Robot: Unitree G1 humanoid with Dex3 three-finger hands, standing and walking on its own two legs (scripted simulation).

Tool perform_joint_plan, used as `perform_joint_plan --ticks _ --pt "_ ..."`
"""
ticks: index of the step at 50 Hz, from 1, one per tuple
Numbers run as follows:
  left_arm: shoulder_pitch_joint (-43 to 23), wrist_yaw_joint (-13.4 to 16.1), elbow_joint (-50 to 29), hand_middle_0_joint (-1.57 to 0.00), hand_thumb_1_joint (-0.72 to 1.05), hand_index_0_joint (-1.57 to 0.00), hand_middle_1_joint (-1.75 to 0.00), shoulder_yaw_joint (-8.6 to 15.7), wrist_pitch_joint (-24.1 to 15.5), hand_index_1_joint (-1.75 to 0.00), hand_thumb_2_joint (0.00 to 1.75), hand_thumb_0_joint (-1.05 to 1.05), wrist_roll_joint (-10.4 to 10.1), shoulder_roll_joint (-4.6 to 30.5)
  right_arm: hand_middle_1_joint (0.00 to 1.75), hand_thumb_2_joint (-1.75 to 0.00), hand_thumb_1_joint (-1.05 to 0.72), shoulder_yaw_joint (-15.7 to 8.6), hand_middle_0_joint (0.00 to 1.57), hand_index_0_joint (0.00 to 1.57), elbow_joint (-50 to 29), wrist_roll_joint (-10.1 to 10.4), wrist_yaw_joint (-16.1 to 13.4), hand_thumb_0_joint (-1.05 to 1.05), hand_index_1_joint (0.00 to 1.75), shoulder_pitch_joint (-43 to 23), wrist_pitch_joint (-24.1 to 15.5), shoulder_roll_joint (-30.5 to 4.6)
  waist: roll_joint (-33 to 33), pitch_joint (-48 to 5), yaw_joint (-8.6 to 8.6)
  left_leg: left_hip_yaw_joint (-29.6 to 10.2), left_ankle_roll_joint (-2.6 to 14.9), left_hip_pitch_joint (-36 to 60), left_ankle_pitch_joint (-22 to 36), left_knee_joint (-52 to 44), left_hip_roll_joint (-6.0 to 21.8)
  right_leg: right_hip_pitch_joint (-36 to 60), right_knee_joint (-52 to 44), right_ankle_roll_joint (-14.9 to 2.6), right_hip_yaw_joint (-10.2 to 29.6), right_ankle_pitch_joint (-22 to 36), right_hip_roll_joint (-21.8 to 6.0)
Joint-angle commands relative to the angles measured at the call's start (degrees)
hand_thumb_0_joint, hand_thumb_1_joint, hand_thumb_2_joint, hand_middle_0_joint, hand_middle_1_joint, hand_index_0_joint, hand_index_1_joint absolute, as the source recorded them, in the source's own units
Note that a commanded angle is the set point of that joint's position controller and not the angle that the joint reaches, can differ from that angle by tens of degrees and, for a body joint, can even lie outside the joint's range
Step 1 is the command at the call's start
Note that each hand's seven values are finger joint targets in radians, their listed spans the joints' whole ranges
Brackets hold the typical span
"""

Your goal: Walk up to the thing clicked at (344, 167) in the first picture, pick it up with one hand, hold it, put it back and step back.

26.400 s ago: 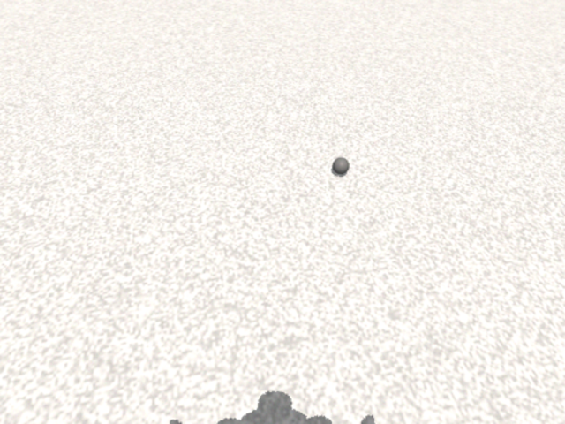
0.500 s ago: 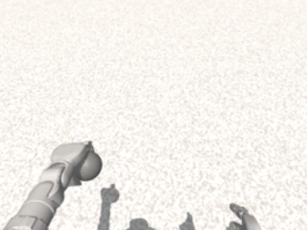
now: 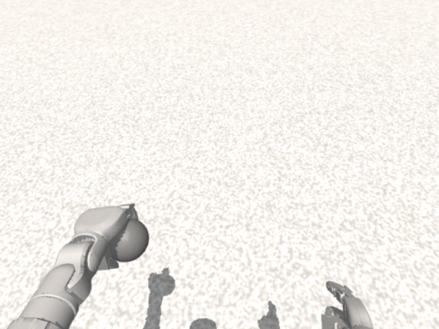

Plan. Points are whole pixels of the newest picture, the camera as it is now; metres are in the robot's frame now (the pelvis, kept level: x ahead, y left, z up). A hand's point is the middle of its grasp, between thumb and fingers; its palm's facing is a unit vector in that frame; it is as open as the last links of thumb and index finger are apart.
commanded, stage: hold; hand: left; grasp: from above
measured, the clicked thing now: (127, 239) +0.30 +0.19 -0.04
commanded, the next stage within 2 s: crouch in 0.60 s
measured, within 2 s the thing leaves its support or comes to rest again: neither
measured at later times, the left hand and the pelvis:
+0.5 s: hand (106, 243) +0.29 +0.23 -0.03, palm faces -0.43 -0.07 -0.90, open 10.9 cm; pelvis +0.00 +0.00 +0.00, yaw +0 degrees
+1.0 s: hand (112, 253) +0.28 +0.23 -0.07, palm faces -0.45 -0.06 -0.89, open 10.9 cm; pelvis +0.00 +0.00 +0.00, yaw +1 degrees
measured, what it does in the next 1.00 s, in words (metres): stands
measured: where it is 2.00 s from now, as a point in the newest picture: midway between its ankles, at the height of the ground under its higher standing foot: outside the picture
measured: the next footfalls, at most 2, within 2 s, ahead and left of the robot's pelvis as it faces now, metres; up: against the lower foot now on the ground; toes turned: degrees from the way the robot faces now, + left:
none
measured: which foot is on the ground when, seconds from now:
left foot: down 0.00-1.00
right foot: down 0.00-1.00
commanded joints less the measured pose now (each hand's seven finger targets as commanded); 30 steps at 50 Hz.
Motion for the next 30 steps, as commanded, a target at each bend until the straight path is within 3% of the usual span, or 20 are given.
perform_joint_plan --ticks 1,5,7,10,13,16,18,21,23,24,30 --pt "-17.22 1.71 -11.95 -0.76 0.39 -0.78 -0.99 6.41 -0.11 -0.97 1.02 0.00 -0.19 11.79 0.30 -0.90 -0.90 -2.10 0.20 0.20 -8.74 0.08 -0.73 0.00 0.30 -5.92 -2.43 -6.67 -2.89 -11.45 0.07 0.25 1.59 6.80 8.41 -3.58 -2.50 1.32 -5.27 -1.70 -1.65 7.20 2.77" --pt "-15.77 1.33 -11.14 -0.75 0.37 -0.77 -0.99 5.94 -0.03 -0.97 1.01 0.00 0.11 11.20 0.30 -0.90 -0.90 -1.96 0.20 0.20 -9.23 0.16 -0.78 0.00 0.30 -6.48 -2.29 -6.53 -4.13 -9.41 0.05 -0.11 1.60 6.12 6.82 -4.40 -2.38 0.98 -5.87 -1.87 -1.90 5.33 2.83" --pt "-16.48 1.40 -12.47 -0.75 0.36 -0.77 -1.00 6.89 -0.35 -0.98 1.03 0.00 -0.17 12.12 0.30 -0.90 -0.90 -1.88 0.20 0.20 -9.23 0.13 -0.80 0.00 0.30 -6.52 -2.25 -6.28 -3.14 -10.43 0.55 0.01 1.58 6.43 6.89 -4.30 -2.58 1.65 -5.97 -1.79 -1.67 5.35 2.66" --pt "-18.96 1.57 -14.10 -0.75 0.36 -0.77 -0.99 5.87 -0.86 -0.98 1.04 0.00 0.42 11.60 0.30 -0.90 -0.91 -1.92 0.20 0.20 -9.04 0.03 -0.89 0.00 0.30 -6.40 -2.18 -6.25 -1.84 -12.25 -0.13 0.09 1.56 8.07 8.54 -4.02 -2.65 1.62 -5.51 -1.83 -1.46 7.20 2.63" --pt "-19.43 2.34 -13.42 -0.74 0.35 -0.76 -1.00 7.25 -1.08 -0.99 1.05 0.00 0.38 12.61 0.30 -0.90 -0.90 -1.91 0.20 0.20 -8.45 -0.02 -0.97 0.00 0.30 -6.09 -2.25 -6.25 -2.24 -12.60 0.08 0.21 1.62 8.03 9.01 -3.70 -2.78 2.26 -5.65 -1.67 -1.50 7.74 2.52" --pt "-19.15 2.42 -13.06 -0.77 0.40 -0.79 -1.02 5.86 -0.88 -1.00 1.06 0.00 0.35 11.45 0.30 -0.90 -0.90 -2.03 0.20 0.20 -8.15 -0.03 -0.93 0.00 0.30 -6.07 -2.25 -6.20 -1.93 -14.03 0.01 0.10 1.47 8.87 11.19 -3.71 -2.47 3.04 -5.14 -1.81 -1.83 9.77 2.78" --pt "-17.30 2.39 -10.80 -0.77 0.37 -0.78 -1.02 6.61 -0.43 -1.01 1.07 0.00 0.25 11.91 0.30 -0.90 -0.90 -2.12 0.20 0.20 -8.07 0.20 -1.02 0.00 0.30 -5.90 -1.93 -6.36 -1.93 -12.72 0.58 0.06 1.37 8.46 12.61 -4.00 -2.36 2.88 -5.00 -1.95 -2.08 10.97 2.89" --pt "-17.33 1.53 -11.86 -0.75 0.37 -0.77 -1.03 4.81 -0.78 -1.01 1.04 0.00 0.01 10.78 0.30 -0.90 -0.90 -2.14 0.20 0.20 -8.38 0.19 -1.05 0.00 0.30 -6.07 -1.86 -6.20 -2.38 -11.32 0.45 -0.09 1.38 7.73 10.89 -4.52 -2.39 2.43 -5.57 -2.04 -2.22 9.40 2.89" --pt "-16.30 1.45 -10.86 -0.75 0.35 -0.76 -1.00 6.01 -0.82 -0.98 1.04 0.00 -0.24 11.67 0.30 -0.90 -0.90 -2.13 0.20 0.20 -8.62 0.29 -1.05 0.00 0.30 -6.28 -1.83 -6.34 -2.42 -11.11 0.75 -0.27 1.26 7.57 10.29 -4.85 -2.27 2.56 -5.70 -2.20 -2.30 8.32 2.99" --pt "-14.67 1.40 -9.90 -0.76 0.36 -0.77 -1.00 5.37 -0.80 -0.99 1.06 0.00 -0.39 10.66 0.30 -0.90 -0.91 -2.07 0.20 0.20 -8.65 0.18 -0.97 0.00 0.30 -6.24 -1.74 -6.34 -3.19 -10.20 0.43 -0.33 1.27 7.26 9.96 -4.76 -2.31 2.60 -5.86 -2.06 -2.22 8.08 2.94" --pt "-18.79 2.69 -11.17 -0.75 0.33 -0.76 -0.99 7.15 -1.06 -0.98 1.06 0.00 0.50 12.73 0.30 -0.90 -0.90 -2.50 0.20 0.20 -7.93 0.04 -1.03 0.00 0.30 -5.18 -1.51 -6.69 -1.71 -13.42 0.18 -0.31 1.08 9.41 13.83 -4.07 -2.16 3.27 -4.88 -2.24 -2.25 11.59 3.07"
